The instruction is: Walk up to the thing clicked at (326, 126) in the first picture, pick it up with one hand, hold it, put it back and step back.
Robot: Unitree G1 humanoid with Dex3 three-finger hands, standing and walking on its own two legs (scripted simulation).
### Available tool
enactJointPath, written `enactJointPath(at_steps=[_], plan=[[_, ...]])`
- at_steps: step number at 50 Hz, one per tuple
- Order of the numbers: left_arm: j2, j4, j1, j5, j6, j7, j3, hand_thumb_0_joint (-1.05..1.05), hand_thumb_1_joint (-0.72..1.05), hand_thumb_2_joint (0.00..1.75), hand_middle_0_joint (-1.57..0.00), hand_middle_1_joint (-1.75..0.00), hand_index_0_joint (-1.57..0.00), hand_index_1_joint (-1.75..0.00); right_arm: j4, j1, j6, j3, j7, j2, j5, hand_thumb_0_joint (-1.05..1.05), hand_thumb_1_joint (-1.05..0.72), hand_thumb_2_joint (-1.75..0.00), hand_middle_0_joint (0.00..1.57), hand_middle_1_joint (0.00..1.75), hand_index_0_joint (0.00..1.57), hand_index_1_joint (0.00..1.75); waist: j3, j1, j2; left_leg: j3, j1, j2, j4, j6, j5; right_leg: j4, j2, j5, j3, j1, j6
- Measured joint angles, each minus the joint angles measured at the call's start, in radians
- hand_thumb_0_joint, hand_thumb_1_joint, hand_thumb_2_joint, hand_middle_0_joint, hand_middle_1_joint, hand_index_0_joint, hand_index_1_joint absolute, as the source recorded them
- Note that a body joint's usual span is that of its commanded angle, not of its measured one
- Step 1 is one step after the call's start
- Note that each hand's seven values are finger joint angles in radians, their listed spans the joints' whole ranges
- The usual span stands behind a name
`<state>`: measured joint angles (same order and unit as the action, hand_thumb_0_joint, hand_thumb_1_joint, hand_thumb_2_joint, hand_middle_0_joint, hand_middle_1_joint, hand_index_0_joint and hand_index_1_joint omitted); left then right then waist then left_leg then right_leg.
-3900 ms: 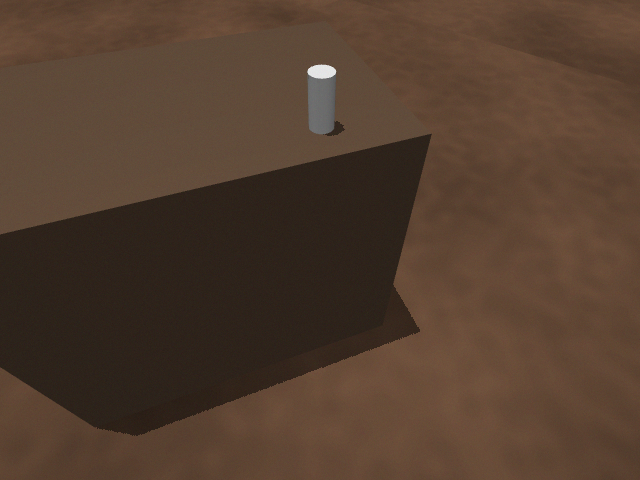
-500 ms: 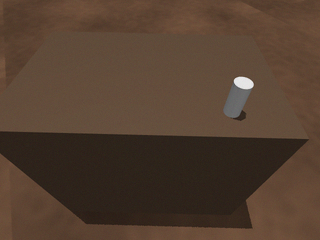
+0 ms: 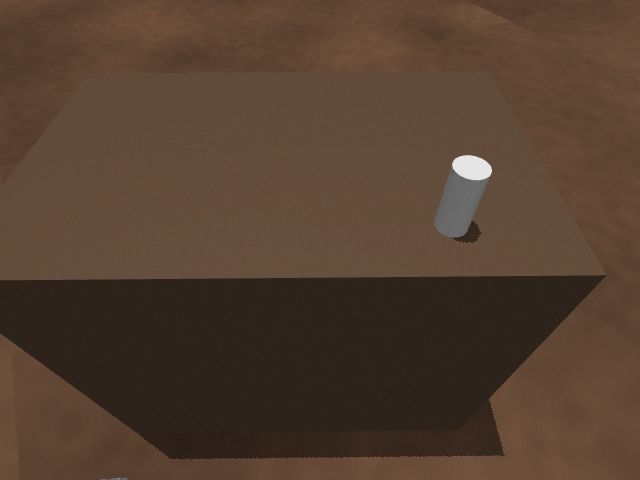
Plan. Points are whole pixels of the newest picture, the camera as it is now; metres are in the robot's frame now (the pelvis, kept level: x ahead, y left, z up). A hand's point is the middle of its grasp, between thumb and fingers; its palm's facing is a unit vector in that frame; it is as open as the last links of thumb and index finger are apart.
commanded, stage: walk up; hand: right
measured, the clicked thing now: (460, 198) +0.46 -0.18 +0.08
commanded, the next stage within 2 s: stand in 0.08 s
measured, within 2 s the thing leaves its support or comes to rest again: neither
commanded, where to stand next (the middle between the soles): +0.06 +0.02 m, yaw +1 degrees
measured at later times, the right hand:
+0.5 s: hand out of the picture +0.08 -0.26 -0.15, palm faces -0.01 +0.94 -0.33, open 7.3 cm
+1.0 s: hand out of the picture +0.07 -0.26 -0.15, palm faces -0.02 +0.94 -0.34, open 7.3 cm
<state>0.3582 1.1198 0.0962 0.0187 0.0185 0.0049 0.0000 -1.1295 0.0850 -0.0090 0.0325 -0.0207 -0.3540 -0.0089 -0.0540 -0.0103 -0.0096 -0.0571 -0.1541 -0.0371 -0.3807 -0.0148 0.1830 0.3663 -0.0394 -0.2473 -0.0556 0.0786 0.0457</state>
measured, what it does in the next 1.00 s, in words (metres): stands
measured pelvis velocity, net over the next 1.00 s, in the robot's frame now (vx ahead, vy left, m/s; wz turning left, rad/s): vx -0.01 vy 0.00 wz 0.01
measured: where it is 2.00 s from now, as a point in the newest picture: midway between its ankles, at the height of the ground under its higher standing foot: outside the picture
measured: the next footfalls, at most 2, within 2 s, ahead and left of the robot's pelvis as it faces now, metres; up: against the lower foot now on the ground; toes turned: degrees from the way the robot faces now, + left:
none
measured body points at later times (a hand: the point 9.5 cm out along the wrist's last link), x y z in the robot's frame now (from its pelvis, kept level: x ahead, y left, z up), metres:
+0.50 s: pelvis -0.01 +0.00 +0.00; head +0.01 +0.00 +0.45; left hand +0.07 +0.30 -0.13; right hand +0.08 -0.31 -0.13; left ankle +0.02 +0.13 -0.74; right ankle -0.03 -0.15 -0.74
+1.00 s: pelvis -0.01 +0.00 +0.00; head +0.00 +0.00 +0.45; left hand +0.06 +0.30 -0.13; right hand +0.07 -0.31 -0.13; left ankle +0.02 +0.13 -0.74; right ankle -0.03 -0.15 -0.74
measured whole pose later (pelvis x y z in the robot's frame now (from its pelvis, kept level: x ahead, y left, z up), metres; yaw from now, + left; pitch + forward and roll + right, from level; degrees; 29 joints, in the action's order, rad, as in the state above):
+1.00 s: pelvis -0.01 +0.00 +0.00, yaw +1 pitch -2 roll +0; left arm 0.36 1.11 0.13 0.01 0.00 -0.01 0.00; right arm -1.15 0.10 0.01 0.01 -0.02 -0.35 -0.01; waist -0.06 -0.01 0.01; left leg -0.04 -0.15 -0.04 -0.34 -0.02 0.14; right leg 0.33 -0.04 -0.21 -0.04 0.07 0.04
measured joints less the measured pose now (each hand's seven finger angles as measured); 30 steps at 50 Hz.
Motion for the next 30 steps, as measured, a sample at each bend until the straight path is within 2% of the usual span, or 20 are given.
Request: enactJointPath(at_steps=[11, 30], plan=[[0.005, -0.006, -0.008, -0.011, -0.011, -0.004, 0.000, 0.01, 0.90, 0.90, -0.20, -0.30, -0.21, -0.30, -0.014, 0.000, 0.012, -0.014, 0.006, 0.010, 0.005, 0.00, -0.91, -0.89, 0.20, 0.30, 0.21, 0.30, -0.015, -0.004, 0.015, 0.003, 0.008, 0.002, 0.030, -0.003, -0.021, -0.020, -0.001, 0.014, 0.004, -0.004, 0.000], [-0.002, -0.002, 0.019, -0.007, -0.016, -0.011, 0.000, 0.01, 0.90, 0.90, -0.20, -0.30, -0.21, -0.30, -0.017, -0.007, 0.019, -0.021, 0.008, 0.006, 0.005, 0.00, -0.91, -0.89, 0.20, 0.30, 0.21, 0.30, -0.008, 0.005, 0.013, 0.012, 0.008, -0.004, 0.047, -0.008, -0.038, -0.038, 0.005, 0.029, 0.013, -0.008, -0.006]])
